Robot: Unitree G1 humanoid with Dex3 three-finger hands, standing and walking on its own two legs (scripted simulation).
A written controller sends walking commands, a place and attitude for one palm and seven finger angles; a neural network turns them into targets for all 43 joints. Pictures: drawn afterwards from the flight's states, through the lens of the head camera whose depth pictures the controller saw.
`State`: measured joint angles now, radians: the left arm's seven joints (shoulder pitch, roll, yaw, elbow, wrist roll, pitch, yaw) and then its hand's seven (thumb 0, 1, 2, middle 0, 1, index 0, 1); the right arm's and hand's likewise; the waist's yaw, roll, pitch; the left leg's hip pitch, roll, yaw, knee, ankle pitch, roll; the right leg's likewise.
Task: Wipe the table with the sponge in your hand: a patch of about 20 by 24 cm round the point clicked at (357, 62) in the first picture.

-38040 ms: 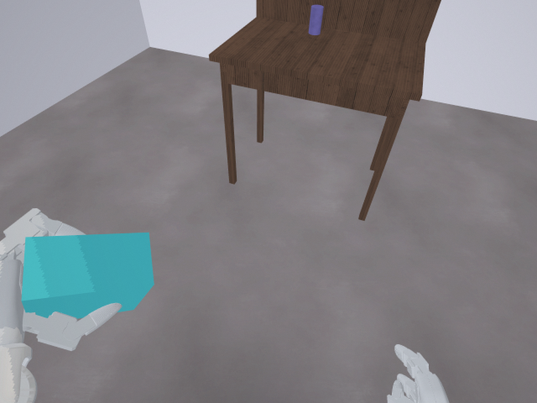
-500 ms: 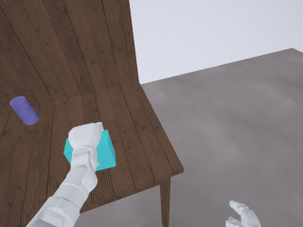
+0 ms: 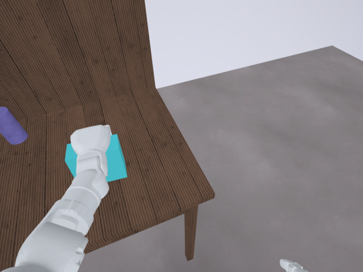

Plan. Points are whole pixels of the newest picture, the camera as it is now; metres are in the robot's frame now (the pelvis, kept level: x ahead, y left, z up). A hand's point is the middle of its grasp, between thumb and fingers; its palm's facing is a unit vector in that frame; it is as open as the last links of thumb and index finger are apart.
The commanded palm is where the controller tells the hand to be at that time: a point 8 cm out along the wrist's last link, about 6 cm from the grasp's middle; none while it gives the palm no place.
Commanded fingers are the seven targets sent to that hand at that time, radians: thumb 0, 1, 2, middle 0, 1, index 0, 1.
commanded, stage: wipe forward along the middle lane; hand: left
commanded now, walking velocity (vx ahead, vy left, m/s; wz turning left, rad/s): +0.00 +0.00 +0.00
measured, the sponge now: (100, 165) +0.38 +0.24 -0.01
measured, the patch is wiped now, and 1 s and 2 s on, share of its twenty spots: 1.00 1.00 1.00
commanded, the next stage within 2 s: slide back across to the first lane in 0.68 s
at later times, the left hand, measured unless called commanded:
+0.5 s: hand (95, 140) +0.44 +0.26 +0.03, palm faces -0.10 -0.01 -1.00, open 10.1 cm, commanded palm +0.42 +0.25 +0.07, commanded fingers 0.00 0.10 1.30 -1.20 -1.60 -1.20 -1.60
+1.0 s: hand (89, 133) +0.46 +0.28 +0.04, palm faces -0.08 -0.03 -1.00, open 10.1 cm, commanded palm +0.43 +0.28 +0.08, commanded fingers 0.00 0.10 1.30 -1.20 -1.60 -1.20 -1.60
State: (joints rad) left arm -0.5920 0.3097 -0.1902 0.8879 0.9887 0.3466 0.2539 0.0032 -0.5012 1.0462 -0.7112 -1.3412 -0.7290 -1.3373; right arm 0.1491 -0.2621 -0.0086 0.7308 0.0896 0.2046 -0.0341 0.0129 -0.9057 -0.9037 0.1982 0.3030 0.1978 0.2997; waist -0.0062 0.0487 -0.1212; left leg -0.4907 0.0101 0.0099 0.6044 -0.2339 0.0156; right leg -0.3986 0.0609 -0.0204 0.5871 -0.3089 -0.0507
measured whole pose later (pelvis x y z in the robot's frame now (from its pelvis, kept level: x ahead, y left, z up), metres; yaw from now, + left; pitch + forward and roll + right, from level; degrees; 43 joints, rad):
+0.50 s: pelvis +0.01 +0.01 +0.00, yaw +0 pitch +11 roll -2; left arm -0.77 0.37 -0.14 1.08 1.00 0.31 0.28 0.01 -0.50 1.05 -0.72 -1.34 -0.73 -1.34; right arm 0.20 -0.26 -0.01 0.76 0.08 0.19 -0.01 0.01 -0.91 -0.90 0.20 0.30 0.20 0.30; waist -0.05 0.04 -0.14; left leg -0.59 0.01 0.01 0.65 -0.26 0.03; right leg -0.49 0.06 -0.02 0.60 -0.32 -0.04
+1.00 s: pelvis +0.01 +0.02 -0.01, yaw -2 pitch +13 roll -2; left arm -0.80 0.44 -0.05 1.12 1.02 0.27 0.28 0.01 -0.50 1.05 -0.72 -1.34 -0.73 -1.34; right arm 0.25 -0.26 -0.01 0.75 0.07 0.19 0.00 0.01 -0.91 -0.90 0.20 0.30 0.20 0.30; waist -0.09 0.04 -0.14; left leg -0.63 0.02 0.03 0.67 -0.27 0.04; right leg -0.52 0.06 0.00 0.60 -0.31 -0.02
